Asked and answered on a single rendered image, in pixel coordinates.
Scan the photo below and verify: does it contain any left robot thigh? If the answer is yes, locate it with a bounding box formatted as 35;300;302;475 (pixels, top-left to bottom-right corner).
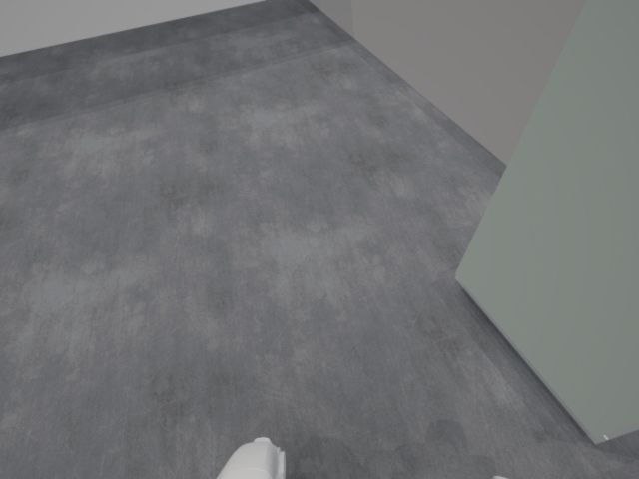
217;442;286;479

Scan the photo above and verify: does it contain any fridge door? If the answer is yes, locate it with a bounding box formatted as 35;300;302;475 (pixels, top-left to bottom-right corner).
455;0;639;438

